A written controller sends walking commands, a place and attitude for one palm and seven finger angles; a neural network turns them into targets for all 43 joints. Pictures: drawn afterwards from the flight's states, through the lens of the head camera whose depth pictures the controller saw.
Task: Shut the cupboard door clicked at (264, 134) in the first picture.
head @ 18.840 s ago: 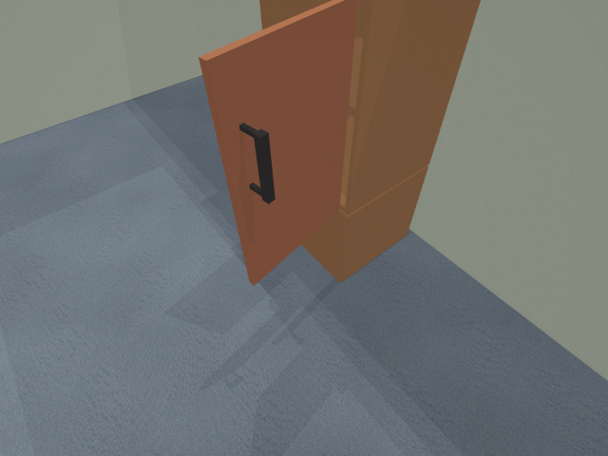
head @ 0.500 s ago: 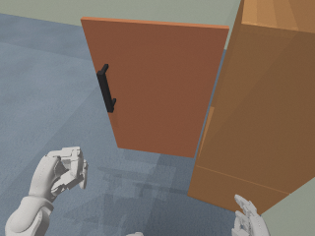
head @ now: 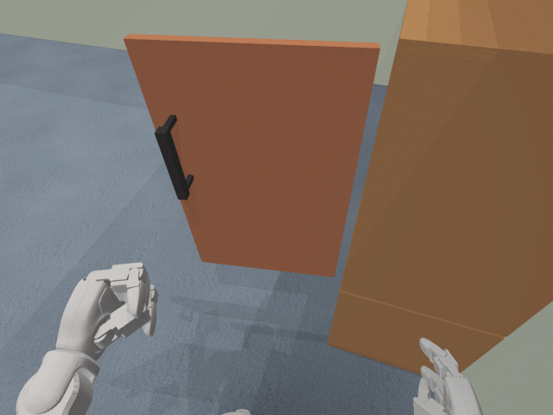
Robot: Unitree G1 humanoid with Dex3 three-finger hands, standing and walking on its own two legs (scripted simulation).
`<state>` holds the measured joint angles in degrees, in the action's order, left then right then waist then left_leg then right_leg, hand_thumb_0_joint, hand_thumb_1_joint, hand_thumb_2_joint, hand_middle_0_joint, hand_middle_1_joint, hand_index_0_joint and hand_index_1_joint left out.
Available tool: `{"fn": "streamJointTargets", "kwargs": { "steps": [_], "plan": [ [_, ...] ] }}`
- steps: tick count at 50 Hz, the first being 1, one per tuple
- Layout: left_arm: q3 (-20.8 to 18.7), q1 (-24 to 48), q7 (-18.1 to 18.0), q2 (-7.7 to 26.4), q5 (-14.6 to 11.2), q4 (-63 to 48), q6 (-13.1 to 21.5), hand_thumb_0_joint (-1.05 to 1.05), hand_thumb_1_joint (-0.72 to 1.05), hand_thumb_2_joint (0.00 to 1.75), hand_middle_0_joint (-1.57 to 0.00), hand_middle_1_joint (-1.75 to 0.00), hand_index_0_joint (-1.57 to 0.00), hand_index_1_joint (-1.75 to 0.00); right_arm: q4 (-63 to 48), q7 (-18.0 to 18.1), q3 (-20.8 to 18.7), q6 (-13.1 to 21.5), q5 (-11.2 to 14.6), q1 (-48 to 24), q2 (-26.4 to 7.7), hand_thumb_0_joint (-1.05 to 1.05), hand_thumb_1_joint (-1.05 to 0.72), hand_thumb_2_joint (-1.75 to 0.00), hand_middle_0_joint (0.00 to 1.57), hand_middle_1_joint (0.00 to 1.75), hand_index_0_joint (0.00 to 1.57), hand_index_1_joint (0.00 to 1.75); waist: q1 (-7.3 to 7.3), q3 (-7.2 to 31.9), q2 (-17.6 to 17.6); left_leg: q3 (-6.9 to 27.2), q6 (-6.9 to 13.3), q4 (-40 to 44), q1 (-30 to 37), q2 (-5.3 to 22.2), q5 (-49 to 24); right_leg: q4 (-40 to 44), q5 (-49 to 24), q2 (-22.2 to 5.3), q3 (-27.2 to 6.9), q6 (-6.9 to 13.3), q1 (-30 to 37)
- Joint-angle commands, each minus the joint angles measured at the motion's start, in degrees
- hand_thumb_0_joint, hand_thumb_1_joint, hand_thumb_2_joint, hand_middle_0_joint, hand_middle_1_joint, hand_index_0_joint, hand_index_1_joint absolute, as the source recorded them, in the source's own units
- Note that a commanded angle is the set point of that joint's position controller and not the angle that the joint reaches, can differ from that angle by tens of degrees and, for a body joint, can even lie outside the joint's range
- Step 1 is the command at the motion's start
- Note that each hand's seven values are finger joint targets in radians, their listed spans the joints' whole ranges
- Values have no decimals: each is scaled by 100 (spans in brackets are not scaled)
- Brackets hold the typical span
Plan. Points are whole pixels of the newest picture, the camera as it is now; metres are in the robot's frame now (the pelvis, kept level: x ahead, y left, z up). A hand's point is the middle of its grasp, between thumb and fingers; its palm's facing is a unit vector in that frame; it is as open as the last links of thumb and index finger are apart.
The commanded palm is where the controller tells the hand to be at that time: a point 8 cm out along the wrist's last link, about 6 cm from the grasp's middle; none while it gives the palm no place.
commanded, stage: bring the fist close to the handle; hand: left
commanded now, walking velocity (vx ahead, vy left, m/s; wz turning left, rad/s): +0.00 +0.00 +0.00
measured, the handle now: (177, 159) +0.52 +0.22 +0.09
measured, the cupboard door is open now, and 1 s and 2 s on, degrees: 100 100 95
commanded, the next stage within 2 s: push the door shut along its arc in 1.32 s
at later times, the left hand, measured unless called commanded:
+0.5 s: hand (157, 247) +0.32 +0.20 +0.09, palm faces -0.08 -1.00 -0.02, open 3.1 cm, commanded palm +0.31 +0.25 +0.09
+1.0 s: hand (178, 197) +0.42 +0.19 +0.09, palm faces -0.08 -1.00 -0.01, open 3.1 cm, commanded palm +0.39 +0.24 +0.09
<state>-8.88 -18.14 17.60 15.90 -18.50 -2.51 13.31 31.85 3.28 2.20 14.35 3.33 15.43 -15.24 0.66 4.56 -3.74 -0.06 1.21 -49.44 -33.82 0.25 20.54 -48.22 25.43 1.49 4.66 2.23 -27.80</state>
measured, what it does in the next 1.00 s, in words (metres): stands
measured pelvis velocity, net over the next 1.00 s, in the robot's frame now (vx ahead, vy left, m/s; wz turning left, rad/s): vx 0.01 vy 0.02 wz -0.03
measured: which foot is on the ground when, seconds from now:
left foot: down 0.00-1.00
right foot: down 0.00-1.00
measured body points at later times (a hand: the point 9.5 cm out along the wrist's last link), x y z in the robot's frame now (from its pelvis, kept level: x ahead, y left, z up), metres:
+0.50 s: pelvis +0.01 +0.01 +0.01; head +0.04 +0.00 +0.45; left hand +0.32 +0.25 +0.09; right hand +0.15 -0.25 -0.08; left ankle +0.05 +0.10 -0.70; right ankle +0.00 -0.09 -0.70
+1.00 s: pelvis +0.01 +0.02 +0.00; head +0.06 +0.02 +0.45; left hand +0.42 +0.24 +0.10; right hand +0.10 -0.24 -0.10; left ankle +0.05 +0.10 -0.70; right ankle +0.00 -0.09 -0.70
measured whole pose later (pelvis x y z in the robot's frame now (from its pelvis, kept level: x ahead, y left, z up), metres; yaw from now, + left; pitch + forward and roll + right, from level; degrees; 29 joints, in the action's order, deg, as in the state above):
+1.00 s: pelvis +0.01 +0.02 +0.00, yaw -2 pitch +10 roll -1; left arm -13.7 28.7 16.0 19.5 -12.9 43.1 15.1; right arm 37.1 1.9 1.6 5.7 3.0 17.5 -15.8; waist -3.1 4.2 -1.7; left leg -2.2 2.7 -47.8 -37.6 -0.1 19.9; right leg -46.8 24.1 1.0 2.5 0.9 -32.3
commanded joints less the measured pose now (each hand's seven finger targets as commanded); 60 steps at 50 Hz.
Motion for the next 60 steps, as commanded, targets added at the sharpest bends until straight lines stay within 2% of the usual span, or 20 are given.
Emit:
{"fn": "streamJointTargets", "kwargs": {
  "steps": [1,2,3,6,8,13,14,17,21,29,32,33,35,39,46,48,52,53,56,60],
  "plan": [
    [-527,1522,-20,840,-71,-980,438,0,90,90,-130,-150,-130,-150,-794,102,-267,346,9,-434,-676,0,-90,-90,20,30,20,30,-147,642,266,239,100,720,672,-8,-383,1074,-523,-147,-581,-166,-137],
    [-439,1649,-3,791,-79,-971,434,0,90,90,-130,-150,-130,-150,-789,102,-257,359,23,-450,-670,0,-90,-90,20,30,20,30,-163,674,99,237,100,725,736,-17,-382,1079,-578,-151,-584,-165,-158],
    [-644,1723,-30,1021,-62,-796,403,0,90,90,-130,-150,-130,-150,-726,113,-261,337,6,-395,-712,0,-90,-90,20,30,20,30,-159,717,308,255,105,707,679,2,-429,1064,-622,-144,-593,-174,-78],
    [-487,1927,30,835,-41,-550,321,0,90,90,-130,-150,-130,-150,-731,100,-265,313,21,-396,-685,0,-90,-90,20,30,20,30,-113,918,194,221,103,781,845,-17,-653,994,-1033,-147,-506,-165,26],
    [-796,1989,13,1155,-30,-151,218,0,90,90,-130,-150,-130,-150,-665,104,-266,243,4,-336,-739,0,-90,-90,20,30,20,30,-75,907,472,220,108,752,711,-11,-747,1025,-1148,-157,-578,-191,153],
    [-989,2607,93,1315,-67,265,199,0,90,90,-130,-150,-130,-150,-651,78,-275,106,12,-373,-742,0,-90,-90,20,30,20,30,-25,1064,376,173,94,785,782,-14,-1006,984,-1552,-199,-616,-198,343],
    [-878,2644,124,1158,-72,254,216,0,90,90,-130,-150,-130,-150,-679,63,-279,100,24,-402,-709,0,-90,-90,20,30,20,30,-7,1181,220,142,90,813,871,-26,-1079,945,-1658,-191,-571,-182,355],
    [-848,2795,140,1141,-75,375,281,0,90,90,-130,-150,-130,-150,-661,44,-311,82,40,-355,-722,0,-90,-90,20,30,20,30,-31,1208,108,129,78,851,1045,-14,-1195,918,-1818,-146,-460,-162,247],
    [-651,3668,111,1080,23,856,288,0,90,90,-130,-150,-130,-150,-515,47,-330,16,52,-270,-788,0,-90,-90,20,30,20,30,-233,960,334,185,95,896,1007,4,-858,985,-1415,-114,-416,-162,-92],
    [-864,4421,-28,1368,159,1398,402,0,90,90,-130,-150,-130,-150,-426,31,-341,-169,17,-212,-811,0,-90,-90,20,30,20,30,-151,1517,141,189,83,911,1276,26,-1219,863,-1734,-114,-385,-102,94],
    [-743,4922,-33,1305,214,1751,416,0,90,90,-130,-150,-130,-150,-354,14,-340,-230,40,-159,-825,0,-90,-90,20,30,20,30,-228,1371,31,233,54,954,1302,48,-1101,879,-1579,-95,-338,-82,-109],
    [-769,5027,-48,1352,231,2007,379,0,90,90,-130,-150,-130,-150,-316,15,-343,-275,15,-99,-864,0,-90,-90,20,30,20,30,-283,1310,331,257,82,935,1210,62,-1007,908,-1509,-83,-339,-107,-122],
    [-787,5360,-28,1388,244,2311,358,0,90,90,-130,-150,-130,-150,-296,16,-341,-331,33,-69,-876,0,-90,-90,20,30,20,30,-304,1257,339,239,82,945,1106,49,-949,929,-1504,-92,-363,-103,-149],
    [-596,5866,-50,1267,351,2476,438,0,90,90,-130,-150,-130,-150,-288,-19,-363,-402,16,44,-876,0,-90,-90,20,30,20,30,-331,1621,-21,334,43,897,1480,86,-1241,814,-1605,-75,-291,-58,-283],
    [-757,6901,-161,1513,456,3420,555,0,90,90,-130,-150,-130,-150,-75,-46,-385,-583,-3,288,-937,0,-90,-90,20,30,20,30,-466,1575,173,358,40,816,1328,94,-1097,784,-1496,-47,-301,-74,-556],
    [-1142,6509,-178,1905,500,3576,601,0,90,90,-130,-150,-130,-150,-108,-72,-407,-655,-43,373,-989,0,-90,-90,20,30,20,30,-251,1837,157,345,33,796,1278,75,-1247,730,-1607,-37,-322,-35,-289],
    [-836,6205,-100,1450,447,3175,696,0,90,90,-130,-150,-130,-150,-256,-166,-446,-691,-24,396,-902,0,-90,-90,20,30,20,30,-232,2165,-95,317,2,718,1660,115,-1946,640,-2049,-18,-287,-53,-268],
    [-983,6070,-108,1623,442,3337,669,0,90,90,-130,-150,-130,-150,-239,-167,-452,-733,-28,433,-947,0,-90,-90,20,30,20,30,-245,1991,204,336,27,726,1514,127,-1854,675,-2021,2,-282,-52,-227],
    [-943,6282,-86,1579,394,3326,644,0,90,90,-130,-150,-130,-150,-277,-148,-452,-794,12,393,-941,0,-90,-90,20,30,20,30,-329,1634,327,243,59,799,1180,98,-1383,748,-1842,6,-319,-83,-288],
    [-944,6663,-148,1652,428,3057,749,0,90,90,-130,-150,-130,-150,-258,-102,-450,-816,7,371,-919,0,-90,-90,20,30,20,30,-359,1810,74,259,63,790,1330,89,-1198,750,-1676,9,-355,-68,-326]
  ]
}}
